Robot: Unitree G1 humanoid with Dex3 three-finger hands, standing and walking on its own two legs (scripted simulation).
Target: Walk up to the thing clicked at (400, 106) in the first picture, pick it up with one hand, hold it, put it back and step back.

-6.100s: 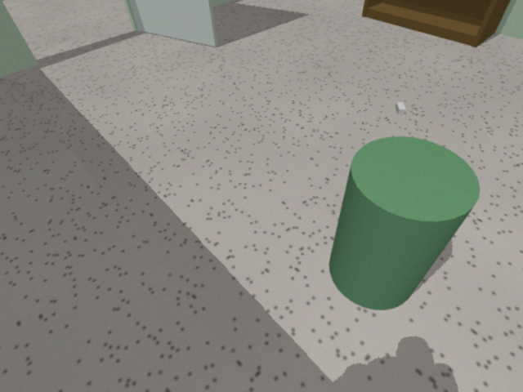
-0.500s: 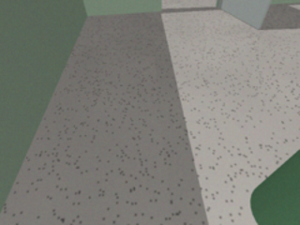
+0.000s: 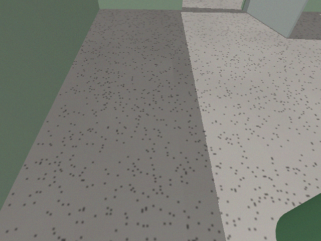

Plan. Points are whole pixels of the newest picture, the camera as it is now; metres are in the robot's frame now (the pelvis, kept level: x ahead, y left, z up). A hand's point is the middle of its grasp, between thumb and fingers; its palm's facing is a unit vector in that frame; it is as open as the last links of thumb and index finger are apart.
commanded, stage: walk up
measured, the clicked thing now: out of the picture +0.88 -1.90 -0.74
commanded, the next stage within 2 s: none
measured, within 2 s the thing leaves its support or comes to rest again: neither
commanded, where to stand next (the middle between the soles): +0.39 -0.06 m, yaw -2 degrees
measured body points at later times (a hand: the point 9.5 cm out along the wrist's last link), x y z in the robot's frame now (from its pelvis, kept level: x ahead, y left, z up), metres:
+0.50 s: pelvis +0.19 -0.05 -0.01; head +0.21 -0.09 +0.44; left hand +0.30 +0.26 -0.09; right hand +0.21 -0.36 -0.14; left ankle +0.09 +0.11 -0.67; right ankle +0.25 -0.16 -0.72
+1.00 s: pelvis +0.33 -0.03 +0.00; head +0.38 -0.02 +0.44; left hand +0.50 +0.25 -0.13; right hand +0.32 -0.35 -0.10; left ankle +0.43 +0.08 -0.72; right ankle +0.26 -0.14 -0.68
